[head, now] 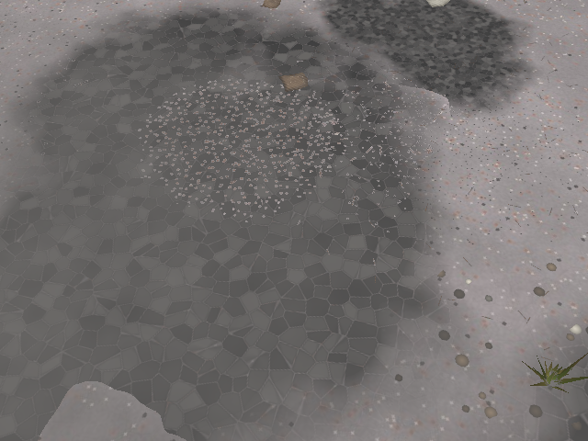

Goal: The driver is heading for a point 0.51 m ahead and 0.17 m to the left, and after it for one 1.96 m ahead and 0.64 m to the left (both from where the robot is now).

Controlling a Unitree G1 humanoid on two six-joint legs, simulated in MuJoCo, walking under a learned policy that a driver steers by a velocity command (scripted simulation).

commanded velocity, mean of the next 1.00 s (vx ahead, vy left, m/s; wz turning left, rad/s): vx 0.37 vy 0.00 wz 0.50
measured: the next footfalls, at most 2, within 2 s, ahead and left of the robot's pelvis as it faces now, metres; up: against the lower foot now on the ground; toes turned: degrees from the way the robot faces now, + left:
left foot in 0.10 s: +0.23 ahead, +0.10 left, +0.00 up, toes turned +5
right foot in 0.62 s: +0.55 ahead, -0.01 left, +0.00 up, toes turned +23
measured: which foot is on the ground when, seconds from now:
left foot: up 0.00-0.08, down 0.10-0.64, up 0.66-1.00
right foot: down 0.00-0.12, up 0.14-0.60, down 0.62-1.00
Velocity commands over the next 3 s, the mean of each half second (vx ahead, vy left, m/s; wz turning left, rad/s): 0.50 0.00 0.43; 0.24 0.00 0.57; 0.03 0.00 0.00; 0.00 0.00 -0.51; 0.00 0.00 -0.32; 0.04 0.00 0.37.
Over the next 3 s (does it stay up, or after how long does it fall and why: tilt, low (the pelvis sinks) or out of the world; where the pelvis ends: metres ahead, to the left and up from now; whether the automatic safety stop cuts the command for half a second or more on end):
stays up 0.40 0.11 0.00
